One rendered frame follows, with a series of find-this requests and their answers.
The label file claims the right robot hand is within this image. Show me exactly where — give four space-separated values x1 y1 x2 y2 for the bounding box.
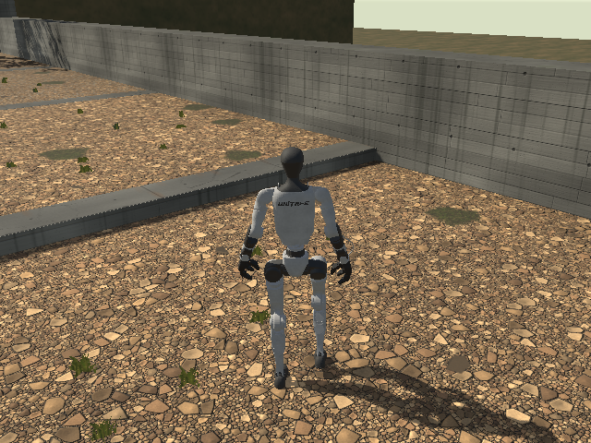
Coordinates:
331 261 352 284

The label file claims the robot left foot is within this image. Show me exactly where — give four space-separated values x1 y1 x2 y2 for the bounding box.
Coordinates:
274 364 288 389

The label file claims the left robot hand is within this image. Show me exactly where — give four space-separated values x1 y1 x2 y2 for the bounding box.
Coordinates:
238 259 259 280

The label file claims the robot left forearm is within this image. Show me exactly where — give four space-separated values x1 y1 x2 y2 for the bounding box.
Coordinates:
240 224 258 261

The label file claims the right robot upper arm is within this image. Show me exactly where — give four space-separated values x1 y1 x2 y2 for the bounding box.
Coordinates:
312 186 339 238

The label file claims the robot right thigh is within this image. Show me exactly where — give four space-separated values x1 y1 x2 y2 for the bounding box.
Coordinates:
308 256 327 311

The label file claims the left robot upper arm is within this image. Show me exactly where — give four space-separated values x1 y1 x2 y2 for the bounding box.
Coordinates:
248 187 274 239

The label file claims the robot right forearm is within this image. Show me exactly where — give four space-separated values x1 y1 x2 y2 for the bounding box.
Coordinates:
330 223 349 264

